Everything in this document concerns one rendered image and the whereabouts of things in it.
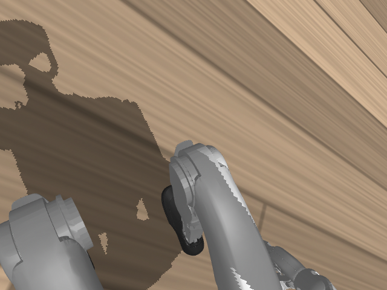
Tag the right robot hand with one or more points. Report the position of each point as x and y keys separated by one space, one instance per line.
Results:
x=285 y=264

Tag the right robot foot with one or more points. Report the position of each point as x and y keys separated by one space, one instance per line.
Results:
x=174 y=219

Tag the right robot arm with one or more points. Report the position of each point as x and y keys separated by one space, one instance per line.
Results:
x=309 y=279

